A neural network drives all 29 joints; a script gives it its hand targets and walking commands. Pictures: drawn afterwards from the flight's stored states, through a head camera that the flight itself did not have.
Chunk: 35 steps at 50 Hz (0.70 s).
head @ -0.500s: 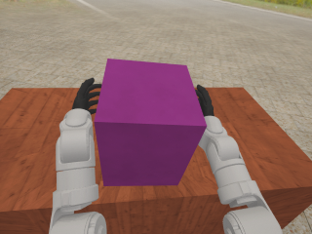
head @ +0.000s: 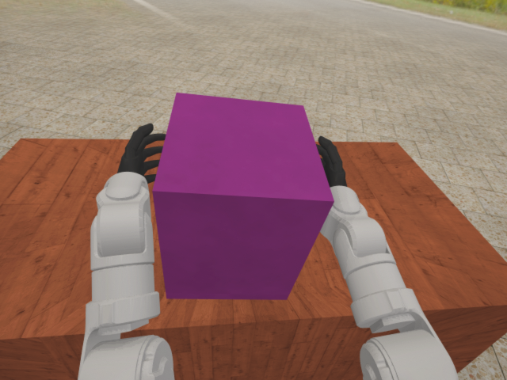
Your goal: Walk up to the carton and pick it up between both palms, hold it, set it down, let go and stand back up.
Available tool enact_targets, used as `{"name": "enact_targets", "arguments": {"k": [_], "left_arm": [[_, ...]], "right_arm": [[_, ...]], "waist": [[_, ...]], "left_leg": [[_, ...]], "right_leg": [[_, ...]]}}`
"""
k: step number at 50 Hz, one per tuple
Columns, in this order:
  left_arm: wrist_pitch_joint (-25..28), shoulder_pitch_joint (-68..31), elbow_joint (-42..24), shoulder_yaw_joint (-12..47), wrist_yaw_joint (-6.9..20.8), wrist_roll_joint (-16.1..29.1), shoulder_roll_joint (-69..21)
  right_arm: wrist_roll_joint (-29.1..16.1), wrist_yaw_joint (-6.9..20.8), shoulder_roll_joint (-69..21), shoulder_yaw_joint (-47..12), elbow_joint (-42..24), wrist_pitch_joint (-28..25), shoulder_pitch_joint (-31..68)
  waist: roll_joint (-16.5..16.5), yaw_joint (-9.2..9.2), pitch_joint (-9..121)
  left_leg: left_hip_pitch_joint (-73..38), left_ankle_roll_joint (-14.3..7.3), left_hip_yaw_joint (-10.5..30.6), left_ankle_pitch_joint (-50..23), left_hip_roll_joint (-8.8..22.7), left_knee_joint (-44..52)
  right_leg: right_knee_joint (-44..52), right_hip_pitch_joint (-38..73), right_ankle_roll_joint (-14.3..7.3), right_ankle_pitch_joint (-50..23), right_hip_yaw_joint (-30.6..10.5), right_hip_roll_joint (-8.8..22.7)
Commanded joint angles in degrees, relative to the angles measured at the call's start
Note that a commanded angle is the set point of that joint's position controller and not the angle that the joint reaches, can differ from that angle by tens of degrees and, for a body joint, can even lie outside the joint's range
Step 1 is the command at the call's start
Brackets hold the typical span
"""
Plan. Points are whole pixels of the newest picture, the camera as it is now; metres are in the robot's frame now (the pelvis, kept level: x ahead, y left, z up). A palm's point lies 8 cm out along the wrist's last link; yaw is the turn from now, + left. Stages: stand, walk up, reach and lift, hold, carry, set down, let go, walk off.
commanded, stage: hold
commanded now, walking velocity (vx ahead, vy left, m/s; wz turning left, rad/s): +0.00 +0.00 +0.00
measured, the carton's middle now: (234, 202) +0.37 +0.02 +0.15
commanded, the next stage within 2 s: set down in 0.46 s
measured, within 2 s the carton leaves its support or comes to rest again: neither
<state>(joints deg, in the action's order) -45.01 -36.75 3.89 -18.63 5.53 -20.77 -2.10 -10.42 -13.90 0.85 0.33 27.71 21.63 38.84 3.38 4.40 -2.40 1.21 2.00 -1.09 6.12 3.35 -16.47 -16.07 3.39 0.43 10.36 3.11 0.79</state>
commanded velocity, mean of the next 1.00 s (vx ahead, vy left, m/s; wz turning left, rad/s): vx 0.00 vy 0.00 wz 0.00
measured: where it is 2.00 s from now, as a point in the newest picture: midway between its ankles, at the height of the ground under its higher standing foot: outside the picture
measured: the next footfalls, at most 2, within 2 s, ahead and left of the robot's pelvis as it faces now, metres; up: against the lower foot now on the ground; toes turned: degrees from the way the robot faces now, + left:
none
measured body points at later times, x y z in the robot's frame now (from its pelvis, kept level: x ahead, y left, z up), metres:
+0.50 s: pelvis +0.01 +0.00 +0.00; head -0.04 +0.02 +0.45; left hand +0.37 +0.16 +0.21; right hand +0.37 -0.14 +0.19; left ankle +0.04 +0.14 -0.75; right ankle +0.00 -0.12 -0.75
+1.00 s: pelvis +0.02 +0.00 +0.00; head -0.01 +0.02 +0.45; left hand +0.39 +0.17 +0.16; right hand +0.39 -0.13 +0.14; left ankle +0.04 +0.14 -0.75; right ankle +0.00 -0.12 -0.75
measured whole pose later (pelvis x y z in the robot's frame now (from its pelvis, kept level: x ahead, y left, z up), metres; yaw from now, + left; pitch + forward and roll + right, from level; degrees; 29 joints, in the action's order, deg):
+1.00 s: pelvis +0.02 +0.00 +0.00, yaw +1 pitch -10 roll +0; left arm -28.3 -32.4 10.7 -20.6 8.0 -24.9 -5.7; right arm 2.2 -9.3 -4.7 8.6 35.9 1.5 32.6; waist 3.6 2.1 -5.5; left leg -1.7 2.1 -0.7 6.9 2.4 -15.0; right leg -15.0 6.5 0.7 11.7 3.7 1.7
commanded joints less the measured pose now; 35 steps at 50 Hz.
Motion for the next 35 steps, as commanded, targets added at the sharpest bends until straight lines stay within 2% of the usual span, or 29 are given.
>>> {"name": "enact_targets", "arguments": {"k": [1, 4, 9, 13, 18, 23, 28, 32, 35], "left_arm": [[4.18, -32.21, -7.01, 29.14, 5.44, 10.75, -28.52], [3.47, -29.43, -8.08, 28.55, 5.33, 10.02, -27.59], [1.33, -25.82, -9.56, 26.95, 6.62, 7.78, -25.76], [0.78, -25.64, -12.68, 28.36, 6.93, 8.25, -25.48], [1.90, -27.30, -16.55, 31.19, 5.79, 10.86, -25.31], [2.58, -27.66, -13.64, 29.88, 5.09, 10.80, -24.79], [3.46, -28.88, -7.33, 25.63, 6.60, 8.67, -24.54], [7.33, -30.15, -2.61, 22.24, 8.50, 7.13, -24.81], [11.84, -29.13, 1.81, 19.09, 9.83, 4.84, -25.06]], "right_arm": [[-5.68, 6.59, -28.18, -19.99, -20.96, -6.30, 46.20], [-6.46, 6.08, -26.60, -20.16, -20.16, -5.74, 43.12], [-7.14, 5.88, -24.58, -19.44, -18.81, -3.98, 38.65], [-8.22, 5.88, -24.21, -19.70, -22.07, -3.56, 38.69], [-8.85, 5.69, -24.27, -21.11, -27.52, -4.03, 40.29], [-6.95, 5.93, -24.74, -21.69, -26.27, -4.11, 40.80], [-3.94, 6.72, -26.69, -19.87, -21.99, -5.56, 42.68], [-0.59, 7.86, -27.77, -16.78, -19.73, -10.08, 44.64], [4.15, 9.45, -27.40, -12.86, -15.02, -15.10, 42.61]], "waist": [[-5.40, 0.97, 25.63], [-5.20, 1.69, 23.71], [-5.24, 2.15, 16.94], [-6.73, 2.45, 17.21], [-7.50, 2.39, 22.17], [-4.70, 1.10, 21.81], [-1.85, -0.49, 18.29], [-1.58, -1.39, 18.71], [-2.45, -1.94, 17.32]], "left_leg": [[-14.43, -0.51, -2.71, -11.38, -5.46, -3.09], [-15.40, 0.36, -2.56, -14.92, -5.51, -3.69], [-12.70, 1.26, -2.66, -16.46, -5.38, -2.34], [-13.18, 2.29, -2.50, -19.31, -5.32, -3.16], [-16.06, 2.87, -2.11, -21.18, -5.43, -4.96], [-14.72, 1.08, -2.69, -14.25, -5.44, -3.32], [-9.89, -1.86, -3.72, -4.58, -5.64, 0.21], [-8.66, -3.27, -4.53, -0.85, -6.02, 1.39], [-8.54, -3.52, -5.33, 1.85, -5.66, 2.53]], "right_leg": [[2.00, -2.80, 2.03, -10.12, 3.33, -4.55], [1.63, -1.85, 2.42, -12.93, 3.62, -4.85], [1.75, 0.56, 2.32, -13.49, 3.66, -4.87], [1.47, 0.94, 1.82, -14.82, 3.92, -5.19], [1.11, -0.91, 1.77, -16.48, 4.29, -5.46], [1.77, -2.40, 2.12, -13.08, 3.78, -4.94], [2.78, -1.22, 2.52, -7.91, 3.06, -3.62], [2.70, 0.60, 2.82, -7.41, 3.13, -2.70], [2.87, 0.10, 2.32, -4.51, 3.47, -2.27]]}}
